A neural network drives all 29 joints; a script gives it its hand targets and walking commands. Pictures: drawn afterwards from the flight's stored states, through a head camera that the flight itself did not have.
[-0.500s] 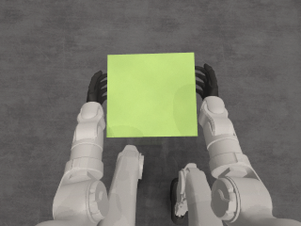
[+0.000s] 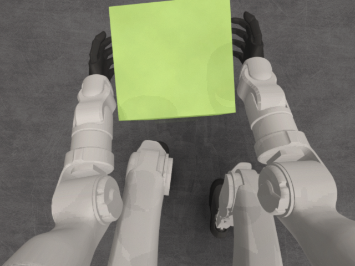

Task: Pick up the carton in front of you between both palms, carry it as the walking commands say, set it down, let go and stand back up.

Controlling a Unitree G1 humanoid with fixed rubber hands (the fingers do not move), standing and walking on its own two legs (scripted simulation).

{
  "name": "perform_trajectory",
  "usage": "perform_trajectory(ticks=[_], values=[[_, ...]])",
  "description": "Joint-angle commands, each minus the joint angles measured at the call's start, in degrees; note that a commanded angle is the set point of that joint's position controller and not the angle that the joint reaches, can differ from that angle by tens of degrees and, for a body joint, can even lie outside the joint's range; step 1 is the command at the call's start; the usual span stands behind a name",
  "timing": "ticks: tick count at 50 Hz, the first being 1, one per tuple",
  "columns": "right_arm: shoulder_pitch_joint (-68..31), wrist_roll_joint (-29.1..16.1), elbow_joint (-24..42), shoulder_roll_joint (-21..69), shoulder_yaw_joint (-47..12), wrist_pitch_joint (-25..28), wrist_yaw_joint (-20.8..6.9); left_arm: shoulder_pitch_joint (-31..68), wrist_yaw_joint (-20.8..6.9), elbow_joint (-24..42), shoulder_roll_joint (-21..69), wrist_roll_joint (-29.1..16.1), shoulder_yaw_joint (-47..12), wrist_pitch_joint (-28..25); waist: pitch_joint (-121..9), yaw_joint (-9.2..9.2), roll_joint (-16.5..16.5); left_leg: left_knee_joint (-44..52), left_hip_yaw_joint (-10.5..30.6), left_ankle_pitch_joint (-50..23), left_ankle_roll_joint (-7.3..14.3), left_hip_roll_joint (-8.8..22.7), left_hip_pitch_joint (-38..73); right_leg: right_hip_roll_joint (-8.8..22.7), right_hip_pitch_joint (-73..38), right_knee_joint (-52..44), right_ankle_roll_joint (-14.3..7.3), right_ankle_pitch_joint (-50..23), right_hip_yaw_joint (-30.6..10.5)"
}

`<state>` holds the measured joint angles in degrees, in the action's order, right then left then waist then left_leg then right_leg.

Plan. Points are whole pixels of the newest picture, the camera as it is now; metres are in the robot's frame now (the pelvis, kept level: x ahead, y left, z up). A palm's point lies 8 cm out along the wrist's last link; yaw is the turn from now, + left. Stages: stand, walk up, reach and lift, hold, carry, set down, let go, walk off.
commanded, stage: set down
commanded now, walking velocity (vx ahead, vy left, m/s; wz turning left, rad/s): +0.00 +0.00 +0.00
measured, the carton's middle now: (176, 74) +0.47 +0.13 -0.21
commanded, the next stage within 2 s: none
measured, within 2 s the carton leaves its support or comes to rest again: rests again in 0.90 s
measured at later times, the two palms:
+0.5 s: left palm (105, 74) +0.44 +0.30 -0.22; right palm (232, 62) +0.53 +0.01 -0.21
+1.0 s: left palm (105, 74) +0.44 +0.31 -0.25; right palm (227, 67) +0.53 +0.01 -0.25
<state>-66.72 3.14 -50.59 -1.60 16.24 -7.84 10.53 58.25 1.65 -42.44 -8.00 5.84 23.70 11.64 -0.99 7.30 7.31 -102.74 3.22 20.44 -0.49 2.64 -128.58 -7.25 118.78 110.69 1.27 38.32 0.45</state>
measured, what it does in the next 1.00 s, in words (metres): lowers itself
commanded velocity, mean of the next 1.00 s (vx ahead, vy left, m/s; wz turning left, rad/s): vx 0.00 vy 0.00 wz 0.00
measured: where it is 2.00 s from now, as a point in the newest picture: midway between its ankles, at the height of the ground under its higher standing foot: (187, 199)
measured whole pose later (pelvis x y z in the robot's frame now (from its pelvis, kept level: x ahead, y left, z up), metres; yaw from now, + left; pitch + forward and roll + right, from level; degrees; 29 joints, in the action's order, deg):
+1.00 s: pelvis -0.01 -0.01 -0.08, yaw +0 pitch +43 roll +0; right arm -82.8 1.2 -61.6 -6.9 7.8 -7.2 9.3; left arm 74.6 -3.5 -61.9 -19.9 -0.1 22.5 8.4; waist 13.8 10.7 3.1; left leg -115.5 2.1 20.4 -0.6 4.6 -137.8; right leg -10.1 129.5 125.8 1.9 39.1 -0.9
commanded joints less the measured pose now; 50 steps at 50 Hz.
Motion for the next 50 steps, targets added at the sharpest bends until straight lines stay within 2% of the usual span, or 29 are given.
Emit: perform_trajectory(ticks=[1,3,4,5,7,8,10,11,12,13,15,17,19,22,24,25,26,31,33,34,38,40,41,42,45,47,48,49,50], values=[[-28.8,-4.0,1.2,45.7,-22.0,0.2,-10.9,35.6,-9.8,6.2,38.2,-4.6,-22.9,-2.2,-63.1,6.76,-5.3,2.1,-3.8,-13.5,-1.1,-7.6,59.9,-7.2,-3.9,-11.0,-0.6,-7.2,1.2],[-30.0,-4.5,0.3,45.0,-22.4,-0.1,-11.0,37.2,-9.6,5.8,36.2,-4.6,-21.9,-2.3,-62.3,7.1,-4.8,0.5,-3.9,-14.0,-1.1,-7.2,57.9,-6.8,-3.7,-9.8,-0.5,-7.5,1.0],[-30.5,-4.1,-0.3,44.3,-21.8,0.0,-10.9,37.9,-9.8,4.8,36.8,-4.7,-22.2,-2.2,-61.8,6.5,-4.9,0.0,-4.0,-13.3,-1.3,-7.1,57.4,-6.9,-3.8,-9.2,-0.6,-7.3,1.3],[-31.8,-4.9,0.4,44.4,-22.9,-0.1,-11.0,38.8,-9.7,6.0,35.3,-4.8,-22.0,-2.5,-62.5,7.68,-4.2,-0.9,-4.2,-14.8,-1.0,-6.9,57.8,-6.7,-3.1,-8.5,-0.5,-7.5,1.2],[-32.1,-5.3,-0.4,44.4,-23.0,-0.2,-11.2,41.1,-10.0,5.5,35.0,-5.4,-21.7,-2.6,-62.5,7.13,-3.6,-2.3,-4.5,-15.6,-0.9,-6.6,56.4,-6.9,-3.6,-7.5,-0.7,-8.2,1.3],[-33.8,-5.5,-0.9,43.7,-23.2,-0.2,-11.3,40.9,-10.0,5.1,34.4,-5.5,-21.6,-2.5,-62.1,8.1,-4.1,-2.7,-4.6,-15.4,-1.0,-6.5,56.2,-6.7,-3.4,-6.8,-0.7,-7.7,1.3],[-35.6,-6.5,-1.1,42.8,-23.8,-0.1,-11.3,43.2,-10.1,5.0,33.7,-6.2,-21.8,-2.6,-62.3,8.51,-4.4,-4.1,-5.2,-16.5,-1.1,-6.3,55.6,-6.5,-3.3,-5.8,-0.7,-8.2,1.5],[-36.9,-7.8,-0.2,43.4,-25.1,-0.1,-11.3,43.6,-10.0,5.0,32.9,-6.5,-22.1,-2.8,-62.0,9.41,-3.6,-4.6,-5.0,-17.1,-0.8,-6.3,55.8,-6.5,-2.7,-5.1,-0.7,-8.2,1.4],[-37.4,-7.8,-0.2,42.8,-24.8,0.0,-11.3,44.9,-10.1,5.2,33.6,-7.5,-22.0,-3.1,-63.1,8.51,-3.7,-5.4,-5.3,-17.2,-0.9,-6.0,55.3,-6.5,-3.9,-4.7,-1.0,-8.6,1.4],[-38.1,-7.9,0.0,42.8,-24.8,0.2,-11.2,45.5,-10.2,5.0,34.4,-8.1,-22.3,-3.1,-64.1,8.95,-4.1,-5.9,-5.4,-18.7,-1.1,-5.9,56.1,-6.5,-4.1,-4.2,-1.0,-9.3,1.4],[-39.0,-8.6,1.5,42.7,-25.5,0.5,-11.1,46.2,-10.5,4.8,34.3,-9.2,-23.1,-3.1,-64.8,8.48,-3.4,-6.9,-5.0,-20.2,-0.9,-5.8,56.6,-6.2,-4.4,-3.0,-1.0,-10.4,1.6],[-40.5,-7.9,0.5,43.1,-25.4,0.5,-11.2,46.5,-11.1,3.8,36.9,-10.2,-23.6,-2.8,-64.0,8.15,-1.9,-7.0,-5.1,-20.1,-1.3,-5.9,53.5,-6.1,-5.7,-2.7,-1.3,-10.9,1.7],[-39.5,-7.1,0.3,44.7,-24.5,0.5,-11.3,46.8,-11.8,3.7,38.0,-10.8,-24.0,-2.9,-63.0,6.62,-0.2,-7.8,-4.4,-19.9,-0.7,-6.2,52.9,-6.3,-5.0,-2.2,-1.1,-11.1,2.4],[-38.9,-5.9,-2.2,44.1,-23.6,0.3,-11.9,45.2,-12.5,-0.2,36.5,-9.6,-21.5,-2.6,-55.7,7.03,0.2,-7.9,-4.2,-16.8,-0.5,-6.0,48.9,-5.6,-1.1,-2.4,-1.5,-8.7,1.8],[-39.6,-5.9,-1.2,44.2,-22.5,0.7,-12.4,45.2,-12.7,-1.5,36.9,-8.8,-20.4,-2.6,-54.7,7.19,-0.3,-8.2,-4.0,-16.3,0.1,-6.1,47.6,-5.9,-0.4,-1.7,-1.5,-8.7,1.9],[-39.4,-5.9,-3.1,44.3,-23.0,0.4,-12.6,44.9,-12.7,-2.3,35.8,-8.2,-19.5,-2.8,-53.3,8.0,0.1,-8.4,-4.5,-15.6,-0.2,-5.7,46.1,-5.5,-0.2,-2.5,-1.6,-7.9,1.1],[-39.3,-5.0,-3.8,43.4,-20.9,0.5,-12.8,45.0,-12.7,-3.1,36.5,-7.7,-19.0,-2.8,-51.3,7.5,-0.7,-8.1,-4.3,-14.8,-0.1,-6.0,44.7,-5.6,0.8,-2.0,-1.9,-7.5,1.4],[-40.4,-5.2,-4.2,42.0,-20.9,1.1,-12.9,43.6,-13.0,-6.3,34.9,-6.4,-15.9,-3.2,-48.6,8.38,1.2,-8.9,-4.5,-13.5,0.3,-5.4,41.0,-5.4,0.3,-2.1,-1.7,-7.3,0.8],[-39.9,-4.7,-4.9,41.0,-20.7,1.2,-12.7,43.7,-13.2,-7.1,33.8,-6.3,-14.5,-3.3,-46.8,8.05,1.9,-9.2,-4.3,-13.8,0.4,-5.1,40.1,-5.2,0.5,-2.2,-1.6,-7.5,0.5],[-40.4,-4.3,-5.1,41.0,-20.2,1.3,-12.7,44.9,-13.3,-6.2,33.4,-6.4,-14.9,-3.5,-46.9,7.27,1.9,-9.4,-4.3,-13.5,0.4,-5.0,39.1,-5.2,0.0,-2.1,-1.7,-7.8,0.3],[-42.1,-4.7,-4.2,38.8,-20.3,1.8,-12.3,45.9,-13.7,-7.5,32.0,-8.1,-14.9,-4.0,-45.9,7.78,2.4,-10.3,-4.2,-14.2,0.6,-4.9,37.9,-4.4,-0.5,-1.5,-1.7,-8.9,0.1],[-42.1,-4.5,-4.3,38.4,-20.6,2.0,-12.2,46.1,-13.7,-7.7,31.2,-8.7,-14.9,-4.3,-46.1,7.15,3.3,-10.4,-4.0,-14.4,0.3,-4.9,36.7,-4.2,-2.4,-1.1,-1.5,-10.0,0.0],[-42.4,-4.2,-4.8,38.2,-20.8,2.1,-12.1,45.6,-13.9,-9.4,31.7,-8.2,-13.7,-4.3,-45.1,7.82,3.7,-10.5,-4.2,-14.5,0.5,-4.8,35.7,-4.2,-2.7,-1.2,-1.5,-10.5,-0.5],[-42.1,-4.3,-4.5,37.6,-20.6,2.1,-12.1,46.0,-14.1,-8.7,30.7,-8.7,-13.6,-4.5,-44.5,7.27,4.0,-10.8,-4.0,-14.0,0.7,-4.8,35.6,-4.0,-2.4,-0.7,-1.5,-10.0,-0.2],[-42.0,-4.0,-4.4,36.1,-21.5,2.6,-11.9,44.2,-14.2,-11.1,29.5,-8.7,-12.1,-4.9,-43.5,7.49,6.0,-11.3,-3.8,-14.9,0.8,-4.6,33.4,-3.4,-2.8,-0.6,-1.4,-11.6,-0.6],[-41.7,-4.2,-4.3,35.9,-21.6,2.7,-11.8,44.0,-13.9,-11.2,29.2,-9.2,-12.1,-5.2,-43.7,7.43,5.5,-11.8,-3.8,-15.3,0.7,-4.5,32.9,-3.3,-3.5,0.0,-1.2,-12.4,-0.8],[-41.0,-3.5,-4.6,35.5,-21.0,2.8,-11.7,43.9,-13.9,-11.9,28.7,-9.0,-11.5,-5.4,-42.8,6.58,6.6,-11.5,-3.6,-14.6,1.0,-4.6,32.4,-3.3,-3.3,-0.2,-1.3,-12.1,-0.6],[-39.2,-3.5,-5.4,35.9,-21.2,2.6,-12.0,43.8,-13.7,-11.5,26.9,-8.6,-11.6,-5.6,-41.4,7.08,6.2,-11.6,-3.3,-14.4,0.9,-4.6,32.2,-3.0,-2.3,0.3,-1.2,-11.6,-0.7],[-39.0,-3.4,-5.5,35.7,-21.4,2.5,-12.2,44.0,-13.6,-11.8,26.3,-8.5,-10.8,-5.7,-40.6,6.61,6.9,-12.0,-3.2,-14.0,1.2,-4.4,31.7,-2.9,-1.6,-0.2,-1.2,-11.4,-1.2]])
